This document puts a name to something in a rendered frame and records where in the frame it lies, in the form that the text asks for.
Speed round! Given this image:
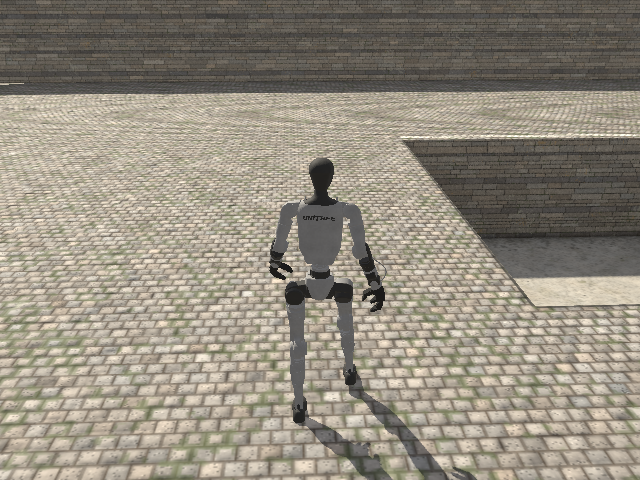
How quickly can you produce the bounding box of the robot left shin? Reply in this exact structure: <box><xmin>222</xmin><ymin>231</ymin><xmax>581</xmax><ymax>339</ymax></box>
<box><xmin>290</xmin><ymin>341</ymin><xmax>305</xmax><ymax>409</ymax></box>

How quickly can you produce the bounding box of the left robot upper arm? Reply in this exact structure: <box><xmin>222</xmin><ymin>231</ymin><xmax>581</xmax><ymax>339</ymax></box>
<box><xmin>272</xmin><ymin>200</ymin><xmax>301</xmax><ymax>253</ymax></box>

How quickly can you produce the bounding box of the robot torso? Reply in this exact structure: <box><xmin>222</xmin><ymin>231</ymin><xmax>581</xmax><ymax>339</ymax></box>
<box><xmin>297</xmin><ymin>196</ymin><xmax>344</xmax><ymax>300</ymax></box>

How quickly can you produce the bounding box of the robot right hand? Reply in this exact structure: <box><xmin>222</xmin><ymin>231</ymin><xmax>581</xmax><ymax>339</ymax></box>
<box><xmin>362</xmin><ymin>286</ymin><xmax>385</xmax><ymax>312</ymax></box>

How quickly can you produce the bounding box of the left robot forearm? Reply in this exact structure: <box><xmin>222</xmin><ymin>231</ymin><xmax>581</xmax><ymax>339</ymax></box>
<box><xmin>269</xmin><ymin>238</ymin><xmax>284</xmax><ymax>268</ymax></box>

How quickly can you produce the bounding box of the right robot forearm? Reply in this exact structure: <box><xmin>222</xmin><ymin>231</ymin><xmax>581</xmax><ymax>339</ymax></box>
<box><xmin>359</xmin><ymin>243</ymin><xmax>382</xmax><ymax>290</ymax></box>

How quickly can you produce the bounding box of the robot left hand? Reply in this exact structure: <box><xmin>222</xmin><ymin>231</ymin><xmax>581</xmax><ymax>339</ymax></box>
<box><xmin>269</xmin><ymin>262</ymin><xmax>293</xmax><ymax>280</ymax></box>

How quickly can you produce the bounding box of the right robot upper arm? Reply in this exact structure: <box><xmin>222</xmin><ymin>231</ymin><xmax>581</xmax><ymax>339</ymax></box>
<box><xmin>341</xmin><ymin>201</ymin><xmax>368</xmax><ymax>259</ymax></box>

